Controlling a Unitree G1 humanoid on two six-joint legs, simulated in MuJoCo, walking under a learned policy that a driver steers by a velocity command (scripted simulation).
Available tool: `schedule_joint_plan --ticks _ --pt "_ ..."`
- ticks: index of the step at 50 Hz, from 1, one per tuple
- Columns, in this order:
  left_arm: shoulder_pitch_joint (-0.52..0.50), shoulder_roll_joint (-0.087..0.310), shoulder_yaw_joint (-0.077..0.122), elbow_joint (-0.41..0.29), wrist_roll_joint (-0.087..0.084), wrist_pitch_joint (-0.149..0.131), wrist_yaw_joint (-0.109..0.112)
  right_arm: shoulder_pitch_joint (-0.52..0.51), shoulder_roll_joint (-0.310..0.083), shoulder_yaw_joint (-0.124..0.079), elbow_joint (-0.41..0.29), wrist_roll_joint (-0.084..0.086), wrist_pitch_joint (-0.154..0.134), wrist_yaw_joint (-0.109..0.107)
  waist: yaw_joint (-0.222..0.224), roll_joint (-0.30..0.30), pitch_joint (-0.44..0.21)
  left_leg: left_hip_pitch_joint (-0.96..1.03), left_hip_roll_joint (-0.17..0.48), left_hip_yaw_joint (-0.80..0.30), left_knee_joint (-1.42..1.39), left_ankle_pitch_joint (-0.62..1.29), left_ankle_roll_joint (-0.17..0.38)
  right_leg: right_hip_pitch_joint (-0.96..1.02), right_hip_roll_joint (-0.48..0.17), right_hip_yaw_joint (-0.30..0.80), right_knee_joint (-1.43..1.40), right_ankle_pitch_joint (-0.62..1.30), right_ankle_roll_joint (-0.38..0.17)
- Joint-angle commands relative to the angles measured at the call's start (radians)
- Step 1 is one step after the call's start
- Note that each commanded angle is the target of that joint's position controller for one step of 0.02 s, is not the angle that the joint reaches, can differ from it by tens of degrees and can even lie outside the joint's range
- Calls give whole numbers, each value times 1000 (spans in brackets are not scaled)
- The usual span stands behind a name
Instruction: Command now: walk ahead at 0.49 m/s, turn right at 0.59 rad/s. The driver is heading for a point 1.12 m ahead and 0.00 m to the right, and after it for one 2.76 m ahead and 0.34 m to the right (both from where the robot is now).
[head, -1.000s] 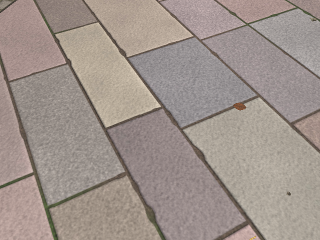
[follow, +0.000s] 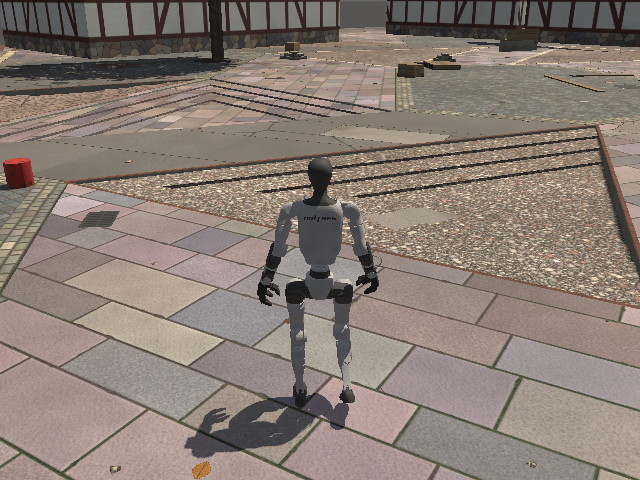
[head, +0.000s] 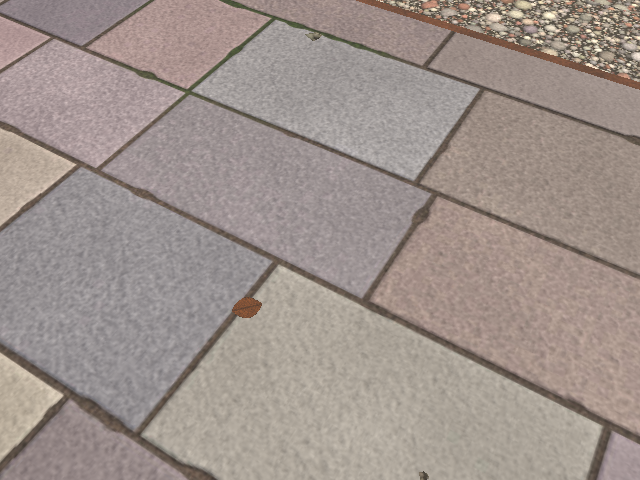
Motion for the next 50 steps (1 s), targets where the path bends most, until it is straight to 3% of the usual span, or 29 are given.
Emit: schedule_joint_plan --ticks 1,5,9,12,14,16,17,18,19,20,21,22,23,24,25,27,31,36,41,43,44,45,46,47,48,49,50 --pt "32 29 12 -80 -4 5 -6 27 -86 -24 -23 1 -16 4 2 103 -43 156 286 -252 -255 53 169 -177 -119 29 -5 61 5" --pt "-59 30 8 -143 8 13 -8 48 -136 -42 3 4 -18 2 -5 73 -10 176 304 -131 -286 178 189 -280 -139 31 -138 184 22" --pt "-180 24 -1 -188 7 -3 -36 67 -165 -46 11 7 0 -4 -47 72 9 215 273 6 -267 225 151 -255 -121 -34 -375 377 15" --pt "-280 16 -8 -235 6 -3 -56 122 -187 -49 27 21 16 -6 -87 72 34 269 292 39 -249 195 133 -234 -101 -85 -494 372 2" --pt "-312 21 -8 -263 5 -2 -63 154 -201 -51 46 33 29 -3 -87 78 51 322 320 39 -227 214 126 -224 -81 -102 -548 287 -21" --pt "-290 47 2 -273 10 -3 -66 154 -222 -55 55 40 42 -4 -51 102 32 366 337 56 -146 416 113 -147 -35 -138 -591 178 -57" --pt "-217 75 18 -260 15 -3 -64 140 -234 -56 56 41 48 -6 4 116 -17 366 327 81 -34 588 98 -27 6 -166 -626 163 -79" --pt "-53 121 47 -210 15 -3 -58 133 -223 -49 55 38 55 -10 92 103 -106 310 288 122 160 694 73 204 61 -194 -686 224 -108" --pt "127 202 81 -166 16 4 -42 141 -181 -30 37 19 51 -15 164 30 -215 85 244 139 446 482 27 523 -31 -44 -661 280 -151" --pt "145 325 96 -159 18 2 -34 253 -39 16 -5 -5 27 0 55 -250 -327 -335 63 90 829 -360 -36 833 -316 512 -764 137 -321" --pt "186 233 70 -173 19 -9 -37 196 -129 -1 15 33 -5 11 120 -144 -447 -417 48 -129 971 -451 -24 859 -380 713 -897 109 -355" --pt "135 186 53 -161 28 -18 -43 96 -171 -17 -21 69 -14 15 117 -102 -292 -502 93 -128 989 -370 -10 764 -343 534 -896 208 -300" --pt "59 158 44 -168 21 -22 -44 58 -153 -9 -31 57 -17 9 80 -47 -205 -481 141 -121 920 -278 0 615 -298 389 -893 307 -261" --pt "-11 121 33 -176 24 -24 -46 42 -148 -13 -24 34 -12 2 45 -9 -149 -429 173 -119 852 -218 -3 484 -257 292 -911 384 -235" --pt "-50 89 23 -182 32 -28 -47 68 -146 -18 -17 28 1 2 6 -20 -131 -360 196 -132 812 -177 -3 397 -227 232 -945 419 -223" --pt "-61 90 24 -173 30 -43 -47 109 -114 -16 -5 26 28 3 -26 -19 -118 -305 198 -126 758 -130 -16 327 -211 182 -1009 442 -232" --pt "-15 114 30 -127 27 -54 -30 13 -87 -13 -36 8 48 -4 -15 -3 -38 -394 194 -119 577 31 -52 309 -190 82 -1071 486 -225" --pt "44 138 32 -80 24 -43 -13 -131 -56 1 -70 19 34 14 42 -26 12 -375 146 -80 272 267 -45 350 -160 -8 -1088 388 -172" --pt "92 149 38 -22 23 -35 -8 -225 -64 6 -119 32 29 45 76 -26 55 -429 121 -79 173 198 8 510 -234 -44 -1046 400 -150" --pt "77 158 43 -14 21 -26 -2 -223 -73 4 -134 32 27 59 63 -32 46 -417 101 -69 157 112 40 567 -255 -69 -995 517 -128" --pt "57 168 45 -17 23 -21 1 -195 -84 -2 -134 30 27 63 42 -44 20 -358 76 -47 153 70 58 576 -251 -91 -946 663 -113" --pt "41 181 48 -22 25 -16 6 -140 -105 -13 -125 27 29 62 12 -62 -29 -261 38 -12 159 35 75 582 -241 -112 -868 850 -96" --pt "19 183 46 -29 27 -6 11 -20 -135 -33 -96 25 32 58 -54 -57 -103 -95 -10 23 136 47 99 557 -207 -156 -707 999 -69" --pt "23 172 38 -43 32 -3 20 132 -190 -61 -61 25 36 47 -117 -20 -193 159 5 -38 138 91 134 416 -164 -191 -477 934 -32" --pt "125 87 8 -80 52 -23 12 252 -308 -92 -58 18 40 35 -97 196 -335 568 261 -476 139 55 297 11 -37 -200 -68 478 41" --pt "126 50 -13 -76 48 -56 -4 271 -270 -77 -51 33 39 39 -88 278 -442 728 378 -900 -71 -114 392 -232 97 -33 135 -201 61" --pt "32 133 7 -100 9 -82 -18 241 -209 -61 -58 31 40 36 -117 203 -334 666 348 -804 -105 -201 327 -337 27 49 189 -158 33"
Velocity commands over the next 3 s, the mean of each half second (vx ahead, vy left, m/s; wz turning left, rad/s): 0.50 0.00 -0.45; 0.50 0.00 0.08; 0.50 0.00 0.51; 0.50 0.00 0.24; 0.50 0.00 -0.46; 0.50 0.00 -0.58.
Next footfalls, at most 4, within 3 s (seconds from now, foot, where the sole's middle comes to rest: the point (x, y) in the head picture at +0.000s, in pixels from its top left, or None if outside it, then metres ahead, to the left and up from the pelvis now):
0.38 right None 0.34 -0.19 -0.77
0.94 left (354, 372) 0.70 -0.04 -0.77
1.44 right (431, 276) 0.97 -0.25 -0.77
1.94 left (299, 220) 1.16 0.09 -0.77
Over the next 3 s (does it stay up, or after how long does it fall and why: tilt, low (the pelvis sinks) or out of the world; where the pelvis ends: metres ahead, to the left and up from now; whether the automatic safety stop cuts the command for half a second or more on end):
stays up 1.62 -0.05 -0.01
